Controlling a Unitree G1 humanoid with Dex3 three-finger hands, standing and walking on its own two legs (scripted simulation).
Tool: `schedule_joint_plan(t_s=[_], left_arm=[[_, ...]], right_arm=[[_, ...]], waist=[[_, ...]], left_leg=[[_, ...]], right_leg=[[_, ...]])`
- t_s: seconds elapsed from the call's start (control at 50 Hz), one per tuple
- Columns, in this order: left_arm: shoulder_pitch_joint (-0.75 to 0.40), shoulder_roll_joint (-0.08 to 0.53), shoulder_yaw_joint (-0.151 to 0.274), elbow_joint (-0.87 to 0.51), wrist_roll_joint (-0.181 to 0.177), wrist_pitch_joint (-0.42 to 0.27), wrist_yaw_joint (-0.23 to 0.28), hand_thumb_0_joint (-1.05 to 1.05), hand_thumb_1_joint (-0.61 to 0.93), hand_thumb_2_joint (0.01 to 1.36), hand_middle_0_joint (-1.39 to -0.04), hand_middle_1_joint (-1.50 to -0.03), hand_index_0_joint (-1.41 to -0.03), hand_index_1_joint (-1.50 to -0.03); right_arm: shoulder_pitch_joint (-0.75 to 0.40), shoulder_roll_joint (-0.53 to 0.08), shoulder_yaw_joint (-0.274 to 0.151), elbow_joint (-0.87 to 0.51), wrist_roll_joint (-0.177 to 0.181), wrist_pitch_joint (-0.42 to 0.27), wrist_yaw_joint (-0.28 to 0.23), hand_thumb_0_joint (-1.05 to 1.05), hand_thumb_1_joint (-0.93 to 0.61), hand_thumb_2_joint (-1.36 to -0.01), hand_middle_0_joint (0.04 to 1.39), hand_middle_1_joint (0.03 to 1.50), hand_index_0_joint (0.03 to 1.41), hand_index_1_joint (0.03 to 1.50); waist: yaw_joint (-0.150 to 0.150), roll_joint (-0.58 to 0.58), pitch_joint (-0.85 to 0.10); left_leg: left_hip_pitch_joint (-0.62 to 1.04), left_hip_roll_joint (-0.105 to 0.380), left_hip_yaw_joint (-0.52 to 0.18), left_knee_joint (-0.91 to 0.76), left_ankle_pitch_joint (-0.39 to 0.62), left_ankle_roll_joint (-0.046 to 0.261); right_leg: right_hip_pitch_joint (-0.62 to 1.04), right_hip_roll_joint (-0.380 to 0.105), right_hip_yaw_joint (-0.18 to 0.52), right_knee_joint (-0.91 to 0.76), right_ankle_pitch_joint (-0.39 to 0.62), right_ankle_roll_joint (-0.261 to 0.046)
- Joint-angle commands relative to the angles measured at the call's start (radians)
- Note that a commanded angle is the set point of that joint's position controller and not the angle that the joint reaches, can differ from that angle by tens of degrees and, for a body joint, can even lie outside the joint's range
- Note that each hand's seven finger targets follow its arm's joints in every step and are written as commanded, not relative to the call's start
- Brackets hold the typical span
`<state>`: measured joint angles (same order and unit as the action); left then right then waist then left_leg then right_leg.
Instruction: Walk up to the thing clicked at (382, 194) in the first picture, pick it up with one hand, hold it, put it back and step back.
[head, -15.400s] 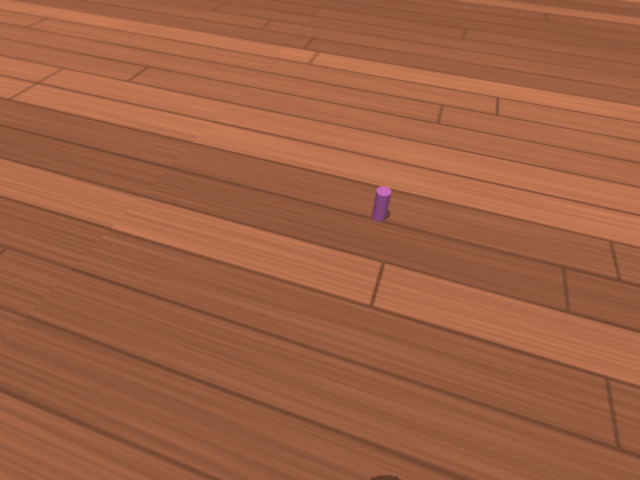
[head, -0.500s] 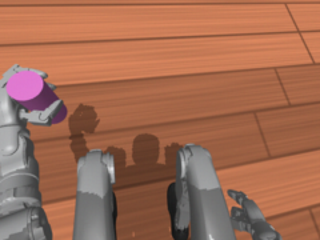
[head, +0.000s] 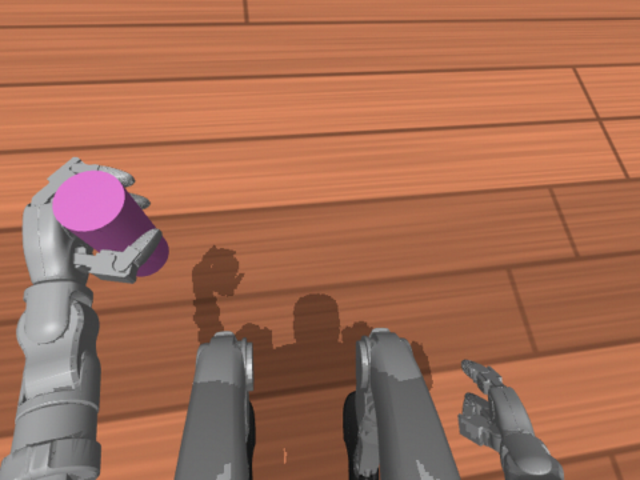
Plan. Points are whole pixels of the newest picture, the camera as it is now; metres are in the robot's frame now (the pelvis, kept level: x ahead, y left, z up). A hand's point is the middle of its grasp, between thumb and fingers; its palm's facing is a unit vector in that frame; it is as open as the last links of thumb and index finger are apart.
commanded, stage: lift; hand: left
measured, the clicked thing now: (121, 231) +0.39 +0.23 +0.00
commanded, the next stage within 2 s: hold in 1.42 s
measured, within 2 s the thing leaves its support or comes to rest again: neither
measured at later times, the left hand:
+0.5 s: hand (55, 148) +0.39 +0.21 +0.17, palm faces +0.18 -0.98 +0.00, open 8.9 cm
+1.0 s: hand (33, 94) +0.38 +0.19 +0.23, palm faces +0.17 -0.99 +0.00, open 8.9 cm
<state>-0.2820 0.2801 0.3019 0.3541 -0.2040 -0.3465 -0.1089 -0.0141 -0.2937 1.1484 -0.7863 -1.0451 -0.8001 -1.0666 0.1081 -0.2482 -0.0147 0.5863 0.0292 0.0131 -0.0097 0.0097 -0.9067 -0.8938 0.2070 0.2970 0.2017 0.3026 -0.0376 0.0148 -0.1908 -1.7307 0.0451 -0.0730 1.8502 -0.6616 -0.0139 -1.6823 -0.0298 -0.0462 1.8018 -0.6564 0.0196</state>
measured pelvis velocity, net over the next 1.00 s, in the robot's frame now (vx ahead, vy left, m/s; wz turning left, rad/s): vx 0.05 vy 0.00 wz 0.04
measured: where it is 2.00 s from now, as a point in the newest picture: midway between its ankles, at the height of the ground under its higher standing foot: (300, 466)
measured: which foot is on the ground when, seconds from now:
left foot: down 0.00-1.00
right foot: down 0.00-1.00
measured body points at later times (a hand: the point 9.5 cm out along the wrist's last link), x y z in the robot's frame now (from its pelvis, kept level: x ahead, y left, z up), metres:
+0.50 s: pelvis +0.04 +0.01 +0.14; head +0.14 +0.04 +0.57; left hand +0.37 +0.26 +0.17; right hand +0.20 -0.24 +0.03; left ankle +0.07 +0.13 -0.47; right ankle +0.07 -0.13 -0.47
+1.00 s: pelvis +0.05 +0.00 +0.19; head +0.12 +0.02 +0.63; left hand +0.37 +0.24 +0.23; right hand +0.19 -0.23 +0.08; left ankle +0.07 +0.13 -0.47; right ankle +0.07 -0.13 -0.47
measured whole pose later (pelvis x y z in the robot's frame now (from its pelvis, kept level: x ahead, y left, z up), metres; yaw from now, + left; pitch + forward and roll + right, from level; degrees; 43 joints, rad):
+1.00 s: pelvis +0.05 +0.00 +0.19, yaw +2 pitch +13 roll -2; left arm -0.13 0.19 0.16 0.37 -0.16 -0.35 -0.02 -0.01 -0.29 1.15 -0.79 -1.04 -0.80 -1.06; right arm 0.22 -0.21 0.00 0.62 0.01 -0.03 -0.02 0.01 -0.92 -0.90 0.21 0.30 0.20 0.30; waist -0.03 0.01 -0.09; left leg -0.84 0.05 -0.02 1.09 -0.48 -0.01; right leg -0.80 -0.03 -0.04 1.04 -0.47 0.03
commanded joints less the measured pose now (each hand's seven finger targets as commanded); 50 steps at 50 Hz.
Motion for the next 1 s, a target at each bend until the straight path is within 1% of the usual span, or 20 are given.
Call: schedule_joint_plan(t_s=[0.0, 0.04, 0.08, 0.12, 0.16, 0.2, 0.24, 0.3, 0.32, 0.38, 0.44, 0.5, 0.58, 0.66, 0.68, 0.7, 0.76, 0.84, 0.88, 0.98], left_arm=[[-0.137, 0.145, 0.007, -0.317, -0.007, -0.023, 0.043, 0.0, 0.266, 1.242, -1.225, -1.383, -1.258, -1.367], [-0.104, 0.149, 0.01, -0.327, -0.006, -0.008, 0.062, 0.0, 0.24, 1.232, -1.221, -1.377, -1.252, -1.363], [-0.1, 0.151, 0.013, -0.36, -0.004, -0.002, 0.078, 0.0, 0.228, 1.231, -1.226, -1.381, -1.258, -1.367], [-0.087, 0.106, -0.037, -0.345, 0.001, 0.004, 0.083, 0.0, 0.25, 1.232, -1.228, -1.377, -1.258, -1.363], [-0.081, 0.12, -0.015, -0.307, 0.004, 0.007, 0.091, 0.0, 0.254, 1.238, -1.244, -1.379, -1.269, -1.37], [-0.081, 0.094, -0.05, -0.309, 0.008, -0.001, 0.085, 0.0, 0.241, 1.233, -1.249, -1.381, -1.275, -1.371], [-0.081, 0.09, -0.065, -0.312, 0.015, 0.0, 0.083, 0.0, 0.225, 1.222, -1.232, -1.368, -1.258, -1.358], [-0.066, 0.088, -0.059, -0.289, 0.015, -0.004, 0.082, 0.0, 0.211, 1.218, -1.246, -1.369, -1.27, -1.361], [-0.069, 0.072, -0.079, -0.303, 0.015, -0.008, 0.082, 0.0, 0.197, 1.205, -1.243, -1.362, -1.267, -1.355], [-0.076, 0.093, -0.058, -0.282, 0.025, -0.014, 0.093, 0.0, 0.208, 1.199, -1.244, -1.353, -1.266, -1.347], [-0.059, 0.057, -0.076, -0.258, 0.021, -0.022, 0.092, 0.0, 0.215, 1.21, -1.247, -1.362, -1.27, -1.354], [-0.068, 0.071, -0.072, -0.259, 0.029, -0.032, 0.097, 0.0, 0.227, 1.213, -1.243, -1.356, -1.265, -1.349], [-0.078, 0.046, -0.106, -0.248, 0.038, -0.043, 0.095, 0.0, 0.216, 1.215, -1.251, -1.356, -1.267, -1.356], [-0.097, 0.049, -0.099, -0.249, 0.037, -0.05, 0.097, 0.0, 0.209, 1.192, -1.24, -1.336, -1.256, -1.334], [-0.09, 0.057, -0.093, -0.26, 0.037, -0.054, 0.099, 0.0, 0.206, 1.19, -1.235, -1.336, -1.253, -1.333], [-0.089, 0.033, -0.11, -0.235, 0.036, -0.052, 0.099, 0.0, 0.212, 1.192, -1.23, -1.331, -1.248, -1.328], [-0.074, 0.038, -0.097, -0.224, 0.031, -0.059, 0.094, 0.0, 0.19, 1.199, -1.234, -1.34, -1.251, -1.338], [-0.085, 0.021, -0.115, -0.203, 0.038, -0.066, 0.095, 0.0, 0.237, 1.196, -1.221, -1.322, -1.237, -1.32], [-0.094, 0.043, -0.095, -0.213, 0.036, -0.074, 0.093, 0.0, 0.207, 1.192, -1.215, -1.32, -1.231, -1.319], [-0.086, 0.02, -0.114, -0.203, 0.032, -0.077, 0.089, 0.0, 0.209, 1.183, -1.213, -1.312, -1.227, -1.312]], right_arm=[[0.066, -0.165, -0.072, -0.118, 0.011, -0.046, -0.028, 0.0, -0.902, -0.897, 0.2, 0.3, 0.2, 0.3], [0.06, -0.158, -0.067, -0.117, 0.015, -0.049, -0.033, 0.0, -0.903, -0.897, 0.2, 0.3, 0.2, 0.3], [0.075, -0.149, -0.065, -0.112, 0.012, -0.052, -0.038, 0.0, -0.905, -0.897, 0.2, 0.3, 0.2, 0.3], [0.074, -0.142, -0.059, -0.11, 0.01, -0.059, -0.041, 0.0, -0.904, -0.897, 0.2, 0.3, 0.2, 0.3], [0.067, -0.138, -0.059, -0.105, 0.014, -0.065, -0.045, 0.0, -0.906, -0.898, 0.2, 0.3, 0.2, 0.3], [0.084, -0.138, -0.059, -0.098, 0.009, -0.074, -0.043, 0.0, -0.907, -0.897, 0.2, 0.3, 0.2, 0.3], [0.086, -0.135, -0.055, -0.101, 0.007, -0.079, -0.042, 0.0, -0.909, -0.898, 0.2, 0.3, 0.2, 0.3], [0.1, -0.135, -0.055, -0.097, 0.005, -0.085, -0.039, 0.0, -0.908, -0.898, 0.2, 0.3, 0.2, 0.3], [0.094, -0.13, -0.051, -0.097, 0.004, -0.088, -0.036, 0.0, -0.91, -0.898, 0.2, 0.3, 0.2, 0.3], [0.104, -0.131, -0.052, -0.094, 0.001, -0.088, -0.034, 0.0, -0.909, -0.898, 0.2, 0.3, 0.2, 0.3], [0.114, -0.122, -0.047, -0.089, -0.006, -0.088, -0.031, 0.0, -0.91, -0.898, 0.2, 0.3, 0.2, 0.3], [0.112, -0.121, -0.047, -0.092, -0.008, -0.085, -0.028, 0.0, -0.909, -0.897, 0.2, 0.3, 0.2, 0.3], [0.105, -0.12, -0.047, -0.093, -0.011, -0.084, -0.027, 0.0, -0.911, -0.899, 0.2, 0.3, 0.2, 0.3], [0.118, -0.118, -0.048, -0.092, -0.015, -0.085, -0.028, 0.0, -0.913, -0.898, 0.2, 0.3, 0.2, 0.3], [0.104, -0.112, -0.043, -0.096, -0.015, -0.086, -0.028, 0.0, -0.912, -0.898, 0.2, 0.3, 0.2, 0.3], [0.107, -0.112, -0.043, -0.094, -0.015, -0.087, -0.03, 0.0, -0.915, -0.899, 0.2, 0.3, 0.2, 0.3], [0.123, -0.112, -0.043, -0.083, -0.018, -0.089, -0.028, 0.0, -0.915, -0.899, 0.2, 0.3, 0.2, 0.3], [0.106, -0.109, -0.044, -0.088, -0.018, -0.087, -0.028, 0.0, -0.909, -0.898, 0.2, 0.3, 0.2, 0.3], [0.105, -0.104, -0.043, -0.086, -0.018, -0.085, -0.028, 0.0, -0.91, -0.898, 0.2, 0.3, 0.2, 0.3], [0.104, -0.103, -0.041, -0.082, -0.021, -0.089, -0.026, 0.0, -0.914, -0.899, 0.2, 0.3, 0.2, 0.3]], waist=[[-0.005, 0.075, -0.547], [0.0, 0.062, -0.502], [-0.005, 0.054, -0.52], [-0.019, 0.063, -0.442], [-0.013, 0.04, -0.391], [-0.027, 0.06, -0.384], [-0.009, 0.084, -0.373], [-0.008, 0.068, -0.36], [0.004, 0.084, -0.352], [0.01, 0.081, -0.333], [-0.003, 0.055, -0.333], [0.006, 0.056, -0.301], [0.008, 0.051, -0.259], [0.0, 0.051, -0.258], [0.014, 0.054, -0.241], [0.0, 0.031, -0.246], [0.0, 0.028, -0.251], [0.002, 0.016, -0.187], [0.007, 0.018, -0.201], [0.0, 0.013, -0.195]], left_leg=[[0.535, -0.023, 0.003, -0.353, 0.157, 0.031], [0.565, -0.023, 0.005, -0.393, 0.163, 0.031], [0.61, -0.025, 0.007, -0.42, 0.23, 0.033], [0.637, -0.025, 0.001, -0.467, 0.209, 0.029], [0.653, -0.024, 0.004, -0.502, 0.2, 0.031], [0.715, -0.02, -0.003, -0.543, 0.219, 0.027], [0.777, -0.02, 0.0, -0.579, 0.259, 0.021], [0.831, -0.018, 0.002, -0.621, 0.316, 0.019], [0.855, -0.018, 0.004, -0.638, 0.311, 0.016], [0.907, -0.014, -0.002, -0.688, 0.344, 0.012], [0.938, -0.015, 0.005, -0.712, 0.396, 0.014], [0.952, -0.019, 0.015, -0.753, 0.381, 0.016], [0.992, -0.017, 0.02, -0.809, 0.336, 0.014], [1.03, -0.018, 0.02, -0.854, 0.324, 0.013], [1.028, -0.021, 0.025, -0.866, 0.313, 0.014], [1.038, -0.021, 0.03, -0.867, 0.323, 0.017], [1.066, -0.019, 0.03, -0.878, 0.386, 0.014], [1.075, -0.02, 0.034, -0.926, 0.318, 0.016], [1.075, -0.025, 0.047, -0.928, 0.322, 0.018], [1.118, -0.025, 0.049, -0.951, 0.365, 0.017]], right_leg=[[0.409, 0.028, 0.005, -0.337, 0.196, -0.045], [0.449, 0.029, 0.007, -0.378, 0.203, -0.043], [0.517, 0.032, 0.004, -0.408, 0.265, -0.041], [0.524, 0.034, 0.0, -0.44, 0.248, -0.042], [0.556, 0.035, 0.003, -0.485, 0.238, -0.041], [0.575, 0.033, 0.002, -0.512, 0.26, -0.041], [0.611, 0.032, -0.002, -0.542, 0.286, -0.043], [0.676, 0.034, -0.006, -0.586, 0.334, -0.043], [0.679, 0.034, -0.006, -0.596, 0.324, -0.045], [0.724, 0.034, -0.012, -0.63, 0.348, -0.045], [0.794, 0.037, -0.015, -0.667, 0.398, -0.042], [0.841, 0.037, -0.01, -0.709, 0.393, -0.041], [0.86, 0.035, -0.01, -0.758, 0.358, -0.041], [0.906, 0.037, -0.013, -0.802, 0.354, -0.039], [0.922, 0.037, -0.011, -0.815, 0.345, -0.037], [0.94, 0.036, -0.008, -0.827, 0.361, -0.035], [0.974, 0.038, -0.01, -0.837, 0.412, -0.037], [0.98, 0.037, -0.009, -0.882, 0.356, -0.035], [1.017, 0.034, 0.001, -0.902, 0.366, -0.031], [1.055, 0.036, -0.001, -0.925, 0.405, -0.03]])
